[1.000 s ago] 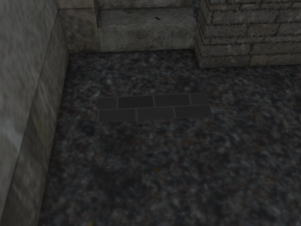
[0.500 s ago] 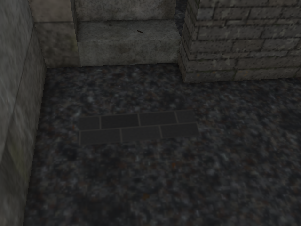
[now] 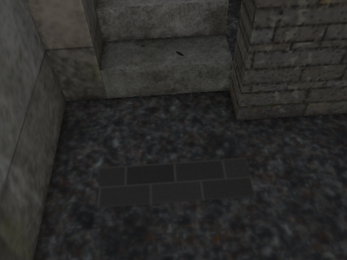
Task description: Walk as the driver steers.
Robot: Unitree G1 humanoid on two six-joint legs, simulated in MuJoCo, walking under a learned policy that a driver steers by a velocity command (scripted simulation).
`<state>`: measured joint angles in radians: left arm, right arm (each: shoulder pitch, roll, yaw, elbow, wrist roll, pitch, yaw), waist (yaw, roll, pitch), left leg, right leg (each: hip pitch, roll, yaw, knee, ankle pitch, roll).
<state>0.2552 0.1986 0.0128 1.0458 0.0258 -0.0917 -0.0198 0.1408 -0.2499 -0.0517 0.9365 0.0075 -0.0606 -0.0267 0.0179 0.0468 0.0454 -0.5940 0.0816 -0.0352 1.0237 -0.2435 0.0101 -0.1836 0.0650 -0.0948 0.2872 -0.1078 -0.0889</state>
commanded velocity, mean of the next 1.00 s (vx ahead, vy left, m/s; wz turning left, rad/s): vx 0.04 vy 0.00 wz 0.00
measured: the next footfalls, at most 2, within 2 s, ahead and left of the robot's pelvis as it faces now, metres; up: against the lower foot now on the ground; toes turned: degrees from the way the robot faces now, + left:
left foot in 0.18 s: +0.17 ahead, +0.14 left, +0.00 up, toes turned +0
left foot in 1.46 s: +0.26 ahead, +0.20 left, +0.00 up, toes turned +3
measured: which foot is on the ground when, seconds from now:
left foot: up 0.00-0.16, down 0.18-1.00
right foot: down 0.00-1.00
